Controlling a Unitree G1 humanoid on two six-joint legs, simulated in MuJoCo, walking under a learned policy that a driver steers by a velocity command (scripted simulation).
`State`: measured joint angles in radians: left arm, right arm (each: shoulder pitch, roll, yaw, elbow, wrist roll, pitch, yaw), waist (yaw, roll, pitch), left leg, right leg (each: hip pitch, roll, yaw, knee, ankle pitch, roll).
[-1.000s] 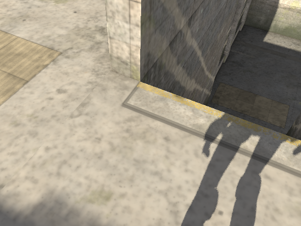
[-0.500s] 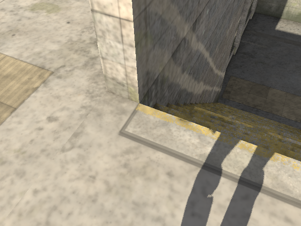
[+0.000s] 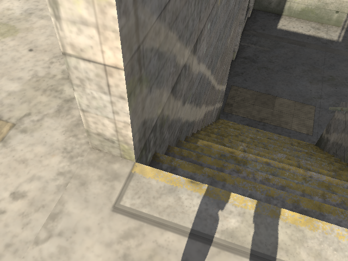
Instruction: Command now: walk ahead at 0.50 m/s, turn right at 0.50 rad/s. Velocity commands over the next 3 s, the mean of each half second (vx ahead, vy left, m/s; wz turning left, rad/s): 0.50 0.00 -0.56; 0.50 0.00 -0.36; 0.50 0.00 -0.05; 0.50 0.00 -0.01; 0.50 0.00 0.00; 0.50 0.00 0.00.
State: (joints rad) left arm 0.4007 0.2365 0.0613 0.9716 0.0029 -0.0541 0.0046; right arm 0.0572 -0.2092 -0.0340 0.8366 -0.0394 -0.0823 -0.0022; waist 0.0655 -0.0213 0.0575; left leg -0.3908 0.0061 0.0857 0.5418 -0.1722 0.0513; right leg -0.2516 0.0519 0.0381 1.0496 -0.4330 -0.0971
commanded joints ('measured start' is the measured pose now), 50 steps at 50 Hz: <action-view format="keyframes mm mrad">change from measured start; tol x16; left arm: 1 -21 64 22 -82 18 2 -14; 18 -466 37 -10 -313 47 53 -82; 23 14 185 61 -182 63 31 -29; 50 -54 174 12 -240 -13 34 50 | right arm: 1 164 -88 -28 3 6 -3 -9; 19 375 -163 -44 88 16 1 -31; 45 -2 -108 -6 -196 13 86 13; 50 495 -166 -38 -84 7 56 -14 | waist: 1 -78 93 -67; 18 -106 114 42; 22 49 101 -173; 24 1 -231 -355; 25 69 -60 -392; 28 -68 37 -98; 45 -8 -34 -4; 50 -260 12 -130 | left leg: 1 326 307 -348 -331 -64 101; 17 453 274 136 -368 404 60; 21 510 283 195 22 957 42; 23 177 230 205 559 484 -11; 24 -283 29 113 938 -396 -77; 25 -385 8 -79 1027 -325 -75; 38 -295 93 -70 345 133 -80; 45 -228 6 -46 305 32 -38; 50 358 11 -155 -44 25 93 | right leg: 1 -361 -115 27 147 105 0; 13 -423 -133 -91 -254 435 40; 18 -375 -95 -160 -410 334 -20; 22 72 48 -182 -496 214 -108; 23 320 -87 25 -572 150 -152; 24 625 -369 560 -643 226 -277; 31 81 -184 228 -766 657 -189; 45 228 -169 183 -708 960 -95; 48 143 -155 145 -557 1247 -65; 50 44 -100 105 -135 1034 -25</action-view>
